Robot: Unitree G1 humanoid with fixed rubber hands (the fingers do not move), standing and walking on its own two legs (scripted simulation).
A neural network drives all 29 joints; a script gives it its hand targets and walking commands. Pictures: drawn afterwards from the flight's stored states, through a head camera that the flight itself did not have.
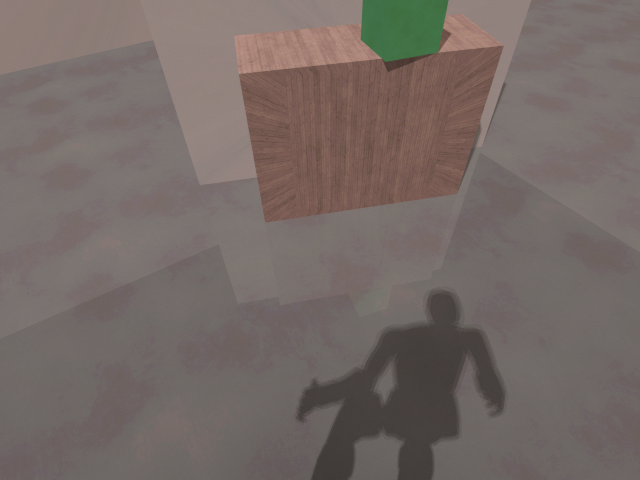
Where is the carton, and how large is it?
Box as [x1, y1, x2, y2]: [361, 0, 447, 61]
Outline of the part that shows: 363,0 361,39 385,61 437,52 447,0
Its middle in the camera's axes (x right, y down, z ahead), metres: +0.28 -0.79 +1.29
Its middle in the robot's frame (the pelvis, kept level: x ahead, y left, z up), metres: +1.52 -0.23 +0.04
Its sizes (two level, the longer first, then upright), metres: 0.210 0.200 0.250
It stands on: a pedestal, 0.68 m high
